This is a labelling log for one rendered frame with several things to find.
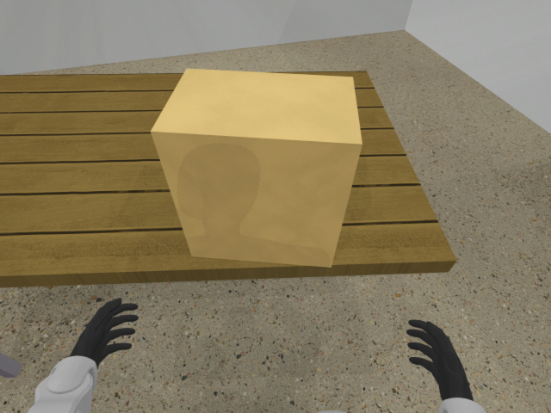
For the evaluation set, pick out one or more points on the carton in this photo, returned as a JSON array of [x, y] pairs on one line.
[[260, 165]]

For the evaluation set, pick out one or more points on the robot left hand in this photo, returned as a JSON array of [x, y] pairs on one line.
[[92, 343]]

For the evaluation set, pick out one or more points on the robot right hand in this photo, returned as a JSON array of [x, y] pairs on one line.
[[446, 366]]

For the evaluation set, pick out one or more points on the table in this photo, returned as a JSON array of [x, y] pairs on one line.
[[84, 199]]

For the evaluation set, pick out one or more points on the left robot forearm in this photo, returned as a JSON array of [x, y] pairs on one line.
[[68, 388]]

